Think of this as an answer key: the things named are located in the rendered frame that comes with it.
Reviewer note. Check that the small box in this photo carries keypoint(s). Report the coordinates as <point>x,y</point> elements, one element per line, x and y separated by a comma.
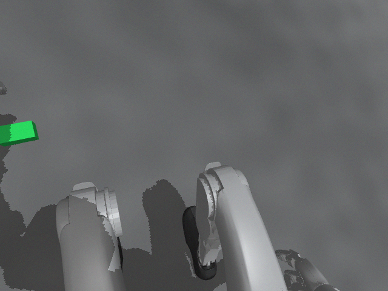
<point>18,133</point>

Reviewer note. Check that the right robot hand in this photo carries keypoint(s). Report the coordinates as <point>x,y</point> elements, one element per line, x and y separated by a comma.
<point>306,277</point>

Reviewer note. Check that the right robot foot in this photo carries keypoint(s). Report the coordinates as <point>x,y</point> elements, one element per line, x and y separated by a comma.
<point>191,235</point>

